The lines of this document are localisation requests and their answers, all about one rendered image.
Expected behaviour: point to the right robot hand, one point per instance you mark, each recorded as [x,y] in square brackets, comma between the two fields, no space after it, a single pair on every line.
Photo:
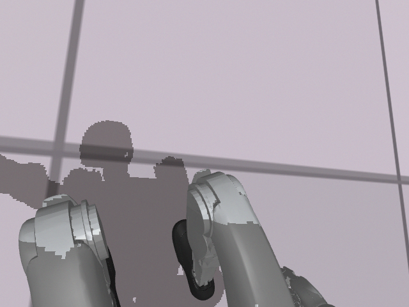
[304,294]

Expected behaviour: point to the left robot foot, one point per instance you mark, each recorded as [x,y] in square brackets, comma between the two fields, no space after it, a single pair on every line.
[112,274]

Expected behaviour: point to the right robot foot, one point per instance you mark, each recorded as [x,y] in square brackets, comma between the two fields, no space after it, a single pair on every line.
[184,256]

